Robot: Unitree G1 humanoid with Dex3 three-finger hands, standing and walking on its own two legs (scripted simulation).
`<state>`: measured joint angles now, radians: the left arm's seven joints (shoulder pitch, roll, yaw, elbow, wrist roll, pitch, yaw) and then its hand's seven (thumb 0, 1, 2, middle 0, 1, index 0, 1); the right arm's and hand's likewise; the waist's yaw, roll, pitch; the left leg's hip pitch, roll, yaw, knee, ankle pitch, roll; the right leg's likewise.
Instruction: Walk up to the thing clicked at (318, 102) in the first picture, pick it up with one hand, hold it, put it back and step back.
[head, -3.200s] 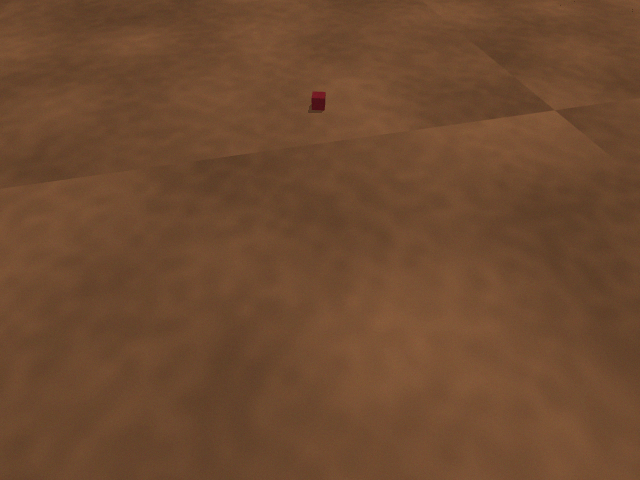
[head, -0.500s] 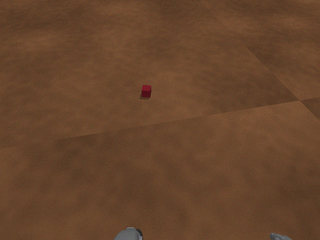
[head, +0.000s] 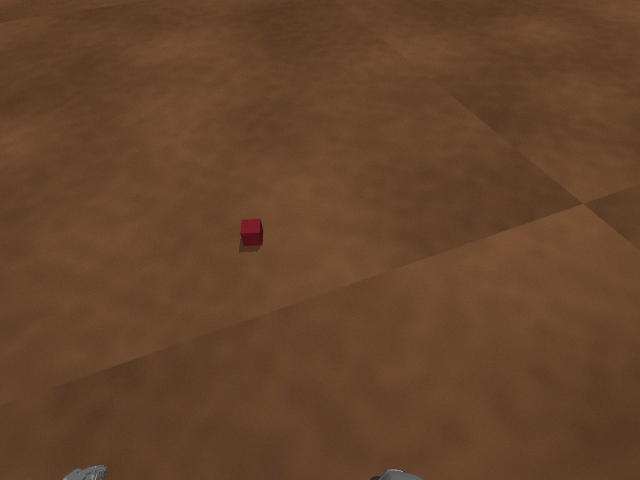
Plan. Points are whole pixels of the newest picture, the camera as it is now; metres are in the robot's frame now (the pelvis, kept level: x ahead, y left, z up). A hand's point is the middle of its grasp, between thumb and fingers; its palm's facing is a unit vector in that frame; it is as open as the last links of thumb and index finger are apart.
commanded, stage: walk up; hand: left
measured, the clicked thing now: (252, 232) +1.14 +0.29 -0.72
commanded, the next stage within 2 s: none
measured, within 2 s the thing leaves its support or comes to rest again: neither
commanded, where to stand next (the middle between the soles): +0.76 +0.06 m, yaw +0 degrees
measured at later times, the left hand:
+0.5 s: hand (113, 441) +0.22 +0.32 -0.15, palm faces +0.03 -0.93 -0.37, open 7.4 cm
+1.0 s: hand (165, 284) +0.47 +0.29 -0.11, palm faces +0.01 -0.91 -0.42, open 7.4 cm
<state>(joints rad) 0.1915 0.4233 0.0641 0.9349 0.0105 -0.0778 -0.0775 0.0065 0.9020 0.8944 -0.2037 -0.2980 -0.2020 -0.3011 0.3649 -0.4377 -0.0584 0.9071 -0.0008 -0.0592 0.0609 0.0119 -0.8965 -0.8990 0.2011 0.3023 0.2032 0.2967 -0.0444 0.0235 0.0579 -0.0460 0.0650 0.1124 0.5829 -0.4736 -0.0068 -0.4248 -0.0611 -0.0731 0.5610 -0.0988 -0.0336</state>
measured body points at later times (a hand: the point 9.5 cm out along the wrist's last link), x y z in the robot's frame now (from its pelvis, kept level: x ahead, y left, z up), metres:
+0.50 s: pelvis +0.21 +0.03 +0.00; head +0.23 +0.05 +0.45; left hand +0.22 +0.36 -0.12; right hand +0.33 -0.29 -0.09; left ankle +0.30 +0.15 -0.72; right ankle +0.13 -0.11 -0.69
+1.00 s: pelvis +0.40 +0.01 +0.01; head +0.41 -0.02 +0.46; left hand +0.47 +0.33 -0.08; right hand +0.46 -0.31 -0.13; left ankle +0.37 +0.15 -0.66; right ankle +0.46 -0.10 -0.72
